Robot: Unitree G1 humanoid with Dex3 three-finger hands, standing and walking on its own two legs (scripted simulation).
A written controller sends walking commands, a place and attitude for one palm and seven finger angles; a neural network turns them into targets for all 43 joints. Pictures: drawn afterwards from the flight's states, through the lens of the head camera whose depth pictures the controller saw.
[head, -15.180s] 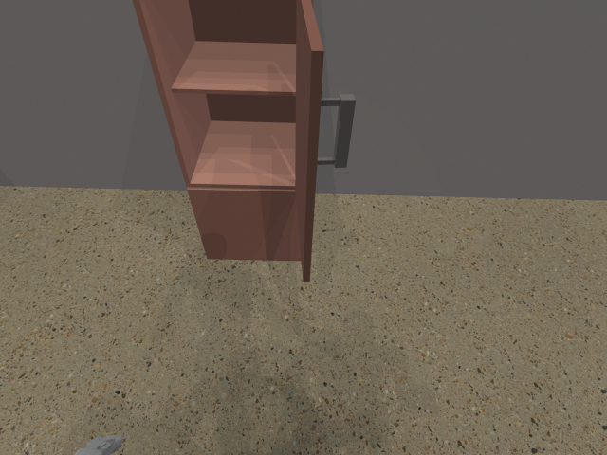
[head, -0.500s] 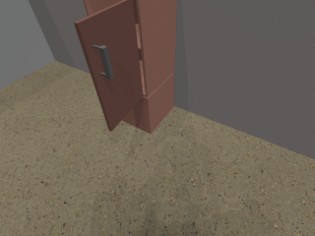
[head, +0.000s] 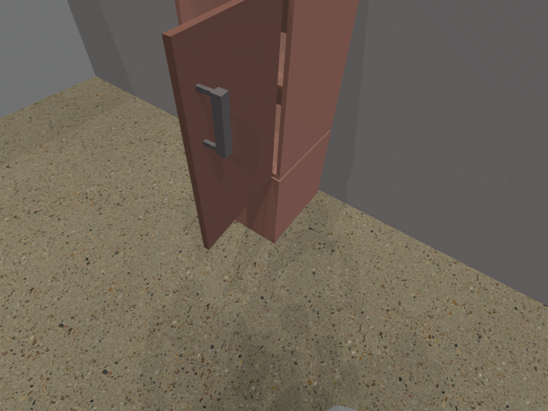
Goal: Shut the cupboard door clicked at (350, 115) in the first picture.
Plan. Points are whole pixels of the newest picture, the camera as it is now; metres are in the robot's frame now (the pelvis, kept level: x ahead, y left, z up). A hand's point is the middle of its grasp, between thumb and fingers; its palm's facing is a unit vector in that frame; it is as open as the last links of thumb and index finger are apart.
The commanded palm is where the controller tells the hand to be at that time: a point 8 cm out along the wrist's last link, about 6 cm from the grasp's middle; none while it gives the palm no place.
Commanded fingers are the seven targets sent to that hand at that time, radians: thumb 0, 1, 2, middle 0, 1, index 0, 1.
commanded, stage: take the last steps up to it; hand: left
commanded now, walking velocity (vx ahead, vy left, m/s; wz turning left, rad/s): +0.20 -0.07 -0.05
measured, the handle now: (213, 121) +0.60 +0.18 +0.08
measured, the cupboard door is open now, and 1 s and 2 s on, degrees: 95 95 95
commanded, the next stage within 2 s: come to a stop and stand still in 0.16 s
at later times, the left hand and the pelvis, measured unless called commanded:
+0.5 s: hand (221, 368) +0.22 +0.11 -0.15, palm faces +0.02 -0.97 -0.25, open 7.2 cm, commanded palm none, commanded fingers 0.00 0.90 0.90 -0.20 -0.30 -0.20 -0.30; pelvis +0.12 -0.07 +0.00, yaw +0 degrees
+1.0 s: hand out of the picture +0.05 +0.20 -0.17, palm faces +0.12 -0.97 -0.21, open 7.4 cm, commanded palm none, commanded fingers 0.00 0.90 0.90 -0.20 -0.30 -0.20 -0.30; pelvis +0.04 +0.00 +0.01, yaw +1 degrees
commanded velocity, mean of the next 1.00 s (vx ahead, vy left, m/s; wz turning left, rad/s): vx -0.04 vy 0.05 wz -0.01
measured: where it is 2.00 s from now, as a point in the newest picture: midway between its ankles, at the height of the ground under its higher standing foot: outside the picture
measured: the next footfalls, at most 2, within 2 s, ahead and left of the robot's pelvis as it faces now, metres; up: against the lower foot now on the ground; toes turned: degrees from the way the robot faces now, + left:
right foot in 0.34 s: +0.22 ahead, -0.15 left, +0.00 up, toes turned -9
left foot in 0.86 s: +0.06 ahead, +0.11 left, +0.00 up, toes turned +3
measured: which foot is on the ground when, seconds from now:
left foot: down 0.00-0.34, up 0.36-0.84, down 0.86-1.00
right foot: up 0.00-0.32, down 0.34-0.86, up 0.88-1.00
